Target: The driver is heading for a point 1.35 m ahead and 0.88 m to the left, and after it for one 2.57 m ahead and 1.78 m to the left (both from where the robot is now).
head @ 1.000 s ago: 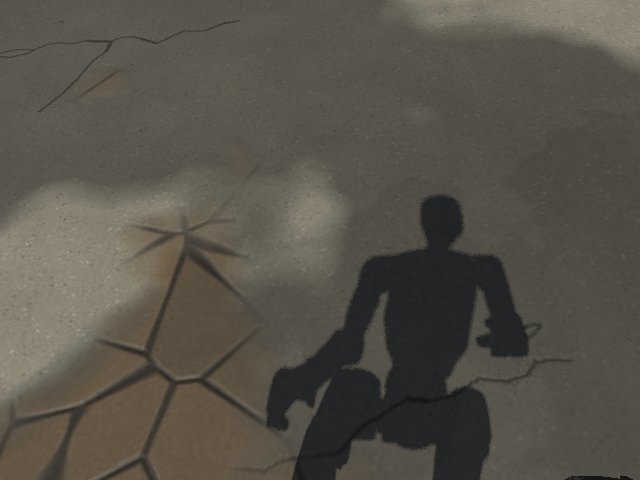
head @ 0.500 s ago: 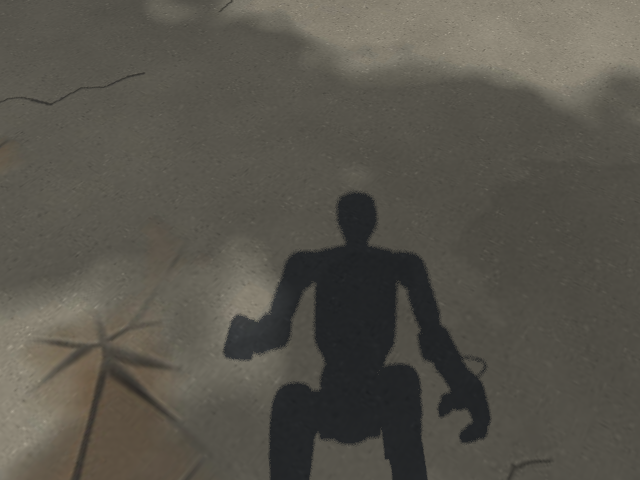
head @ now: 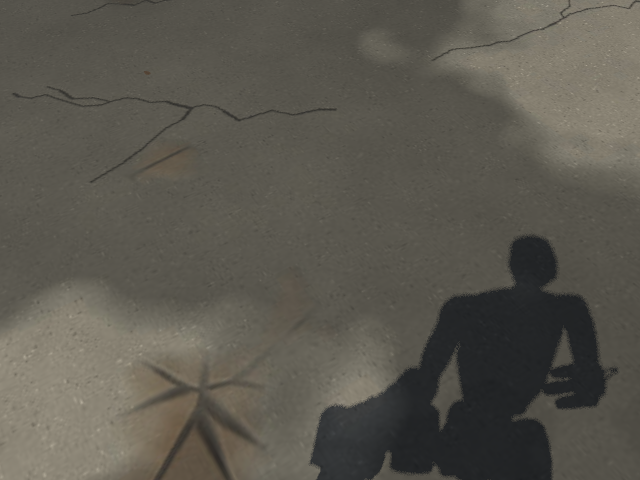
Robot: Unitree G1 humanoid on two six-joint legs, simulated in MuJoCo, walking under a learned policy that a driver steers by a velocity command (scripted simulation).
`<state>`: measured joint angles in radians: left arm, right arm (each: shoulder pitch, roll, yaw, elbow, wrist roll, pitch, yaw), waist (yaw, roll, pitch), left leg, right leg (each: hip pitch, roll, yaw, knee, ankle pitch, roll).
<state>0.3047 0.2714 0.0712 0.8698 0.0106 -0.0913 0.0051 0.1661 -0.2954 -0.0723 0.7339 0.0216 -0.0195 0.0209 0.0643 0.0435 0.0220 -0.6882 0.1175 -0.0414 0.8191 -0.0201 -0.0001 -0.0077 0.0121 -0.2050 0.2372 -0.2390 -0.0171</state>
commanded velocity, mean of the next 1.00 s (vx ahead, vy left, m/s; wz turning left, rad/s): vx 0.50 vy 0.00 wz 0.58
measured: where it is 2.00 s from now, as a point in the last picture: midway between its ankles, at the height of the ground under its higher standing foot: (140, 280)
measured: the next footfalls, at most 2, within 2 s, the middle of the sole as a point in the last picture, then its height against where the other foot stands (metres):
left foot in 0.16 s outside the picture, level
right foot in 0.66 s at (348, 438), level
